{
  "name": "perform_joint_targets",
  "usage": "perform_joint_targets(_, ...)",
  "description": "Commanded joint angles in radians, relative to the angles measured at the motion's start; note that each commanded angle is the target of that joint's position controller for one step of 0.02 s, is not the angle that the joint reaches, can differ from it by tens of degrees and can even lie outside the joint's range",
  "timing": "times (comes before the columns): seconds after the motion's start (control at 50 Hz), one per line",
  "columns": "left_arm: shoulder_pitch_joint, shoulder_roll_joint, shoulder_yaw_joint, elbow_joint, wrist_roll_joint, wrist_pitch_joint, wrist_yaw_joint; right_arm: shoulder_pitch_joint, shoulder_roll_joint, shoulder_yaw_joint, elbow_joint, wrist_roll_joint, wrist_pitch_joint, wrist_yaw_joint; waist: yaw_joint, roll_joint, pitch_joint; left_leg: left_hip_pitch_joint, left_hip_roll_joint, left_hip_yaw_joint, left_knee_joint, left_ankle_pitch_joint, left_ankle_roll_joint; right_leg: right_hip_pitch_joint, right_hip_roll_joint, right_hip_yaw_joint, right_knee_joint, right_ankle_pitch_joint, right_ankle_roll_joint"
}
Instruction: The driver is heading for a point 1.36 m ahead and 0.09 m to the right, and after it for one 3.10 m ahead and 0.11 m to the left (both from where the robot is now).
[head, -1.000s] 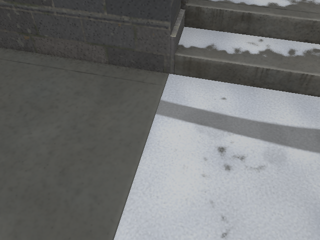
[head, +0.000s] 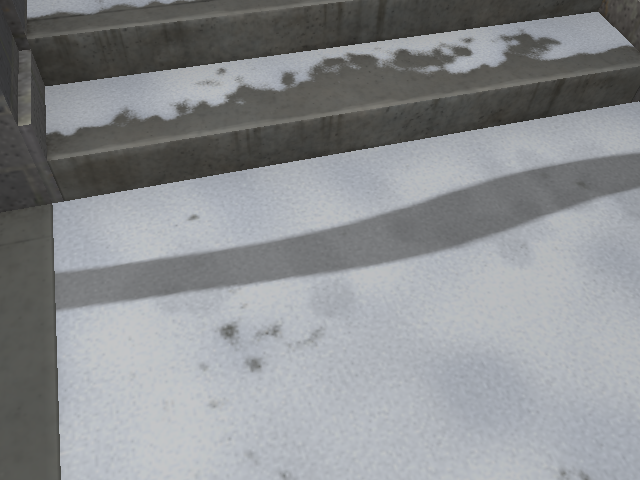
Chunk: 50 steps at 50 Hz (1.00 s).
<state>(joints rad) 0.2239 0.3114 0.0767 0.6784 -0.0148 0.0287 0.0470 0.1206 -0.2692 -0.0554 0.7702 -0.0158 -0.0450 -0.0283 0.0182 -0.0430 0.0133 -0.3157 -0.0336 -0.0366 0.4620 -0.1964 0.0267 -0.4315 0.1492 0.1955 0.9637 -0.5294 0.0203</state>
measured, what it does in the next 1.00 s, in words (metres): walks ahead: right foot, then left foot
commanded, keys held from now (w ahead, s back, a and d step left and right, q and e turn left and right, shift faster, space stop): e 0.24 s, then no key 0.12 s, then w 0.64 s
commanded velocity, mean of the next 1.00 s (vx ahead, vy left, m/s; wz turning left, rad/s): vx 0.21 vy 0.00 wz -0.28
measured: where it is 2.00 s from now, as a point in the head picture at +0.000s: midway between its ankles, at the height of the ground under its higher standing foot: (394, 366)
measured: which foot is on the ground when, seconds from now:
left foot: down 0.00-0.38, up 0.40-0.90, down 0.92-1.00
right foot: up 0.00-0.36, down 0.38-0.94, up 0.96-1.00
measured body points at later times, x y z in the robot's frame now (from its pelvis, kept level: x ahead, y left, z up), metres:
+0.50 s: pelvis +0.01 -0.05 +0.00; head +0.02 -0.09 +0.45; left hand +0.21 +0.17 -0.08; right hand +0.06 -0.36 -0.12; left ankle +0.03 +0.09 -0.67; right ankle -0.02 -0.15 -0.74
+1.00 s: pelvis +0.20 -0.04 -0.01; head +0.23 -0.03 +0.44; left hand +0.31 +0.22 -0.14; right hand +0.31 -0.33 -0.09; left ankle +0.28 +0.04 -0.74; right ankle +0.02 -0.15 -0.66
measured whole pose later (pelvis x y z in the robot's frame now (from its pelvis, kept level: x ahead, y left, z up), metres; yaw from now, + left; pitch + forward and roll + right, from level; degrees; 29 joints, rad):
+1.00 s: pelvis +0.20 -0.04 -0.01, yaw -14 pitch +3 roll -1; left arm 0.39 0.30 0.05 0.76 -0.03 -0.06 0.00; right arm 0.14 -0.28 -0.04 0.72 0.01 -0.11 0.04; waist 0.03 -0.02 0.01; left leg -0.41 -0.01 0.05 0.57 -0.21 0.06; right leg -0.28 0.00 0.08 1.03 -0.45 -0.02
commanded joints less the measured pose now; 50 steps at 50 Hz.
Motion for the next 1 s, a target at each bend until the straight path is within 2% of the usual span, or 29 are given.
perform_joint_targets(0.02,0.092,0.132,0.046,-0.029,0.001,0.011,0.002,-0.041,-0.102,-0.021,-0.096,0.008,0.000,-0.007,0.016,0.126,-0.091,0.210,0.307,-0.234,-0.111,0.386,0.186,-0.190,-0.098,-0.029,0.294,0.055,0.066)
perform_joint_targets(0.06,0.065,0.080,0.030,-0.054,-0.009,0.018,-0.008,-0.027,-0.115,-0.020,-0.094,0.002,0.012,-0.013,0.002,0.154,-0.067,0.167,0.256,-0.124,-0.142,0.393,0.189,-0.171,-0.111,-0.097,0.271,0.125,0.082)
perform_joint_targets(0.1,0.004,0.053,0.017,-0.094,-0.012,0.016,-0.011,0.017,-0.127,-0.024,-0.087,-0.002,0.022,-0.021,-0.034,0.186,-0.066,0.217,0.265,-0.094,-0.158,0.388,0.210,-0.199,-0.134,-0.128,0.190,0.149,0.092)
perform_joint_targets(0.14,-0.027,0.049,0.012,-0.123,-0.007,0.013,-0.016,0.045,-0.147,-0.032,-0.084,-0.001,0.030,-0.025,-0.052,0.190,-0.081,0.261,0.301,-0.089,-0.161,0.399,0.230,-0.199,-0.163,-0.135,0.118,0.145,0.095)
perform_joint_targets(0.2,-0.043,0.038,0.003,-0.148,0.000,0.012,-0.030,0.027,-0.179,-0.044,-0.092,0.006,0.035,-0.018,-0.054,0.194,-0.090,0.233,0.323,-0.039,-0.164,0.369,0.229,-0.115,-0.196,-0.171,-0.011,0.151,0.078)
perform_joint_targets(0.28,-0.045,0.046,0.004,-0.170,0.001,0.018,-0.046,0.027,-0.202,-0.051,-0.090,0.025,0.034,0.000,-0.052,0.210,-0.088,0.190,0.338,-0.013,-0.140,0.340,0.216,0.011,-0.183,-0.218,-0.182,0.146,0.031)
perform_joint_targets(0.3,-0.038,0.046,0.006,-0.172,0.001,0.019,-0.049,0.029,-0.206,-0.052,-0.086,0.033,0.033,0.004,-0.046,0.211,-0.090,0.197,0.344,-0.019,-0.121,0.335,0.208,0.037,-0.175,-0.221,-0.244,0.154,0.013)
perform_joint_targets(0.34,0.029,0.042,0.011,-0.147,0.002,0.016,-0.054,0.008,-0.197,-0.046,-0.081,0.053,0.035,0.005,0.000,0.197,-0.099,0.164,0.320,0.009,-0.036,0.302,0.158,0.175,-0.140,-0.252,-0.487,0.312,-0.040)
perform_joint_targets(0.36,0.058,0.067,0.020,-0.134,0.006,0.014,-0.050,0.060,-0.158,-0.033,-0.058,0.051,0.035,0.008,0.004,0.150,-0.108,0.095,0.276,0.049,0.037,0.222,0.095,0.299,-0.130,-0.232,-0.590,0.424,-0.066)
perform_joint_targets(0.38,0.098,0.128,0.035,-0.138,0.006,0.012,-0.037,0.084,-0.077,-0.005,-0.068,0.008,0.030,0.020,-0.008,-0.055,-0.160,-0.094,0.191,0.144,0.246,-0.115,-0.007,0.489,-0.317,0.010,-0.614,0.597,-0.117)
perform_joint_targets(0.4,0.107,0.204,0.042,-0.163,0.015,0.003,-0.032,0.046,-0.048,0.010,-0.119,-0.019,0.023,0.028,-0.006,-0.256,-0.144,-0.347,0.077,0.148,0.455,-0.473,-0.062,0.517,-0.532,0.269,-0.622,0.603,-0.292)
perform_joint_targets(0.42,0.171,0.190,0.046,-0.136,0.023,-0.020,-0.040,-0.013,-0.140,-0.020,-0.130,0.014,0.016,0.025,0.075,-0.180,-0.152,-0.403,0.091,0.043,0.609,-0.453,-0.059,0.444,-0.552,0.338,-0.709,0.277,-0.375)
perform_joint_targets(0.44,0.153,0.148,0.029,-0.115,0.022,-0.040,-0.046,-0.025,-0.173,-0.035,-0.124,0.041,0.013,0.031,0.054,-0.143,-0.081,-0.434,0.119,0.011,0.636,-0.358,-0.038,0.406,-0.489,0.292,-0.758,-0.014,-0.323)
perform_joint_targets(0.46,0.097,0.122,0.020,-0.110,0.012,-0.053,-0.046,-0.014,-0.171,-0.042,-0.106,0.043,0.012,0.032,0.026,-0.138,-0.019,-0.453,0.128,0.009,0.626,-0.267,-0.027,0.371,-0.440,0.249,-0.781,-0.103,-0.268)
perform_joint_targets(0.48,0.064,0.099,0.009,-0.110,0.006,-0.062,-0.043,-0.002,-0.174,-0.046,-0.088,0.033,0.012,0.032,0.014,-0.145,0.016,-0.455,0.134,0.005,0.611,-0.186,-0.029,0.351,-0.410,0.207,-0.805,-0.074,-0.243)
perform_joint_targets(0.5,0.052,0.094,0.004,-0.109,0.008,-0.070,-0.040,0.016,-0.166,-0.047,-0.077,0.026,0.006,0.036,-0.001,-0.135,0.027,-0.436,0.131,0.009,0.611,-0.107,-0.030,0.334,-0.387,0.169,-0.821,-0.015,-0.233)
perform_joint_targets(0.54,0.067,0.085,0.003,-0.104,0.019,-0.089,-0.038,0.037,-0.141,-0.045,-0.058,0.025,-0.014,0.044,-0.011,-0.089,0.016,-0.434,0.128,0.013,0.590,0.012,-0.027,0.357,-0.367,0.115,-0.837,0.107,-0.229)
perform_joint_targets(0.6,0.103,0.087,0.007,-0.080,0.016,-0.106,-0.038,0.002,-0.114,-0.036,-0.062,0.025,-0.029,0.047,0.005,-0.058,0.017,-0.454,0.128,0.010,0.459,0.098,-0.038,0.405,-0.365,0.064,-0.848,0.221,-0.231)
perform_joint_targets(0.72,0.149,0.130,0.022,-0.029,0.004,-0.109,-0.041,-0.083,-0.084,-0.016,-0.092,0.032,-0.040,0.061,0.045,-0.062,0.056,-0.377,0.108,0.022,0.211,0.160,-0.053,0.377,-0.381,0.007,-0.851,0.282,-0.241)
perform_joint_targets(0.8,0.179,0.137,0.026,0.007,-0.006,-0.103,-0.044,-0.129,-0.083,-0.006,-0.123,0.039,-0.053,0.076,0.058,-0.056,0.081,-0.330,0.099,0.031,0.128,0.113,-0.023,0.385,-0.402,-0.007,-0.817,0.316,-0.239)
perform_joint_targets(0.86,0.170,0.150,0.030,0.019,-0.011,-0.095,-0.044,-0.093,-0.108,-0.009,-0.129,0.042,-0.063,0.083,0.025,-0.070,0.061,-0.227,0.080,0.050,0.080,0.060,0.021,0.404,-0.419,0.002,-0.762,0.393,-0.217)
perform_joint_targets(0.88,0.153,0.152,0.029,0.019,-0.009,-0.090,-0.044,-0.038,-0.120,-0.016,-0.116,0.041,-0.064,0.080,-0.014,-0.069,0.033,-0.133,0.057,0.074,0.049,0.064,0.039,0.391,-0.401,-0.020,-0.696,0.508,-0.198)
perform_joint_targets(0.9,0.153,0.134,0.021,0.020,-0.004,-0.087,-0.043,0.076,-0.150,-0.035,-0.082,0.037,-0.063,0.071,-0.065,-0.051,-0.041,0.036,0.024,0.097,0.031,0.062,0.061,0.360,-0.350,-0.065,-0.551,0.667,-0.172)
perform_joint_targets(0.92,0.155,0.088,0.002,0.010,0.009,-0.087,-0.041,0.241,-0.205,-0.055,-0.049,0.033,-0.064,0.060,-0.134,0.014,-0.168,0.293,0.120,-0.007,0.040,0.057,0.109,0.232,-0.288,-0.129,-0.285,0.650,-0.128)
perform_joint_targets(0.94,0.234,0.001,-0.025,-0.028,0.008,-0.104,-0.039,0.349,-0.323,-0.079,-0.037,0.008,-0.060,0.057,-0.117,0.304,-0.296,0.626,0.377,-0.477,-0.056,-0.135,0.258,-0.153,-0.121,-0.202,0.130,0.266,-0.037)
perform_joint_targets(0.96,0.211,0.045,-0.018,-0.019,-0.004,-0.126,-0.037,0.363,-0.246,-0.057,-0.036,0.019,-0.066,0.065,-0.132,0.304,-0.317,0.634,0.418,-0.719,-0.194,-0.261,0.285,-0.286,-0.099,-0.048,0.285,-0.029,-0.035)
perform_joint_targets(0.98,0.151,0.107,-0.001,-0.028,-0.031,-0.133,-0.046,0.291,-0.196,-0.039,-0.041,0.024,-0.064,0.063,-0.110,0.227,-0.186,0.539,0.407,-0.587,-0.198,-0.282,0.247,-0.371,-0.162,-0.046,0.345,0.034,-0.052)
perform_joint_targets(1.0,0.100,0.109,-0.004,-0.035,-0.027,-0.134,-0.048,0.226,-0.166,-0.030,-0.058,0.024,-0.059,0.063,-0.085,0.146,-0.112,0.422,0.366,-0.458,-0.200,-0.211,0.216,-0.358,-0.217,-0.085,0.316,0.126,-0.063)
